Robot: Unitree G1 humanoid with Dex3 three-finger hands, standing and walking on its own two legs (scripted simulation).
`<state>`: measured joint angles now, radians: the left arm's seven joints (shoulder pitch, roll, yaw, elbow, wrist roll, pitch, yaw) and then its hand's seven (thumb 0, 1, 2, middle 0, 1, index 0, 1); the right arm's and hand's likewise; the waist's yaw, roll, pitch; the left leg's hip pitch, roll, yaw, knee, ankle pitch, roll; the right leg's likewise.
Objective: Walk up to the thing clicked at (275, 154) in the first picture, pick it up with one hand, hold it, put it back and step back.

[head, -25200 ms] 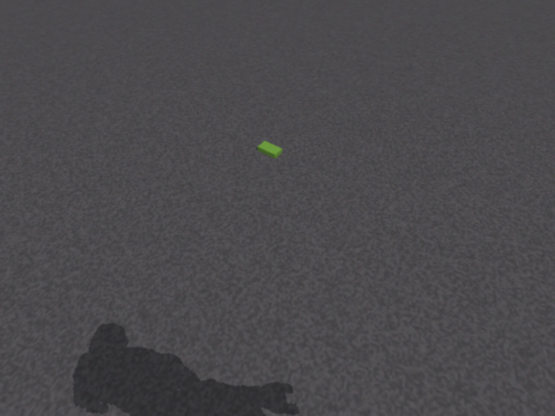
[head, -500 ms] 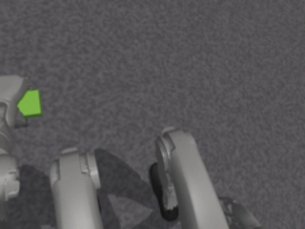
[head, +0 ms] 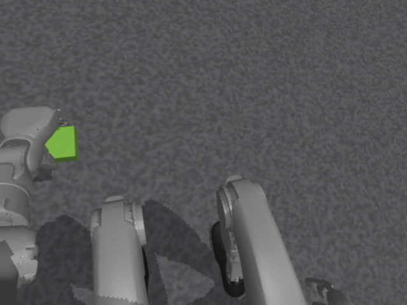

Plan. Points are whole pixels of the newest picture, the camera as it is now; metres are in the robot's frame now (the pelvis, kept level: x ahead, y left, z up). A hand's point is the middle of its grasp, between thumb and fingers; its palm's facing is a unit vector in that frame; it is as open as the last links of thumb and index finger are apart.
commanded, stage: lift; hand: left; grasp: from above
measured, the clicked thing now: (43, 146) +0.45 +0.30 -0.18
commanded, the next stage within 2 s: hold in 1.38 s
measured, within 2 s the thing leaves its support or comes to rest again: neither
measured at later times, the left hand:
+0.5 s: hand out of the picture +0.38 +0.28 +0.03, palm faces -0.44 -0.09 -0.89, open 9.7 cm
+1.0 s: hand out of the picture +0.34 +0.26 +0.21, palm faces -0.45 -0.10 -0.89, open 9.7 cm
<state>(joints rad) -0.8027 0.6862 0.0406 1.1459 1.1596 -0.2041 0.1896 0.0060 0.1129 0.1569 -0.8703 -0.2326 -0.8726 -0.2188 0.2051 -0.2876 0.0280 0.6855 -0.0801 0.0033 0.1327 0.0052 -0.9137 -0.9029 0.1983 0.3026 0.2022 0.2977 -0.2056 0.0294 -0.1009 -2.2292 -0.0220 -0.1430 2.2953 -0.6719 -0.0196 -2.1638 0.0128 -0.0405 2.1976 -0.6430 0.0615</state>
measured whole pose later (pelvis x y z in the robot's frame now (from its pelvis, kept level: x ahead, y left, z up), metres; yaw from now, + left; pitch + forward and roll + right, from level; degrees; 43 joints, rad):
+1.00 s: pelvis +0.04 +0.00 +0.30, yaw +5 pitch +17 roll -2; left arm -0.31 0.44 -0.15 0.75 1.02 -0.07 0.10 0.01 0.09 0.26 -0.84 -0.28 -0.84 -0.27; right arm 0.23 -0.24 -0.03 0.72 0.04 -0.01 -0.05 0.01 -0.90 -0.90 0.20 0.30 0.20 0.30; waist -0.07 0.03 -0.14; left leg -1.04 0.03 -0.04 1.26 -0.51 -0.01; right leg -1.02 0.01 0.01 1.20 -0.47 0.04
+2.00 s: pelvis +0.08 +0.00 +0.39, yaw +4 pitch +6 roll +0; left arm -0.25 0.41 -0.19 0.72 1.02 -0.06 0.02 0.01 0.05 0.40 -0.78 -0.39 -0.78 -0.38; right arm 0.23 -0.25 -0.05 0.70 0.04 0.04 -0.04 0.01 -0.90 -0.90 0.20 0.30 0.20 0.30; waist -0.03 0.03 -0.06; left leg -0.45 0.02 0.01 0.69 -0.34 -0.01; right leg -0.45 -0.01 0.04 0.67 -0.31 0.03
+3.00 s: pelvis +0.07 +0.00 +0.40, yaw +4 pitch +1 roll +0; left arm -0.22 0.41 -0.20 0.62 0.99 -0.07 -0.06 0.01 0.05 0.41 -0.78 -0.39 -0.78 -0.39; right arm 0.19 -0.25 -0.03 0.67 0.06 0.06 -0.06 0.01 -0.91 -0.90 0.20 0.30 0.20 0.30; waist 0.00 0.05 -0.01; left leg -0.29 0.02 0.02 0.54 -0.26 -0.01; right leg -0.31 -0.02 0.05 0.54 -0.24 0.03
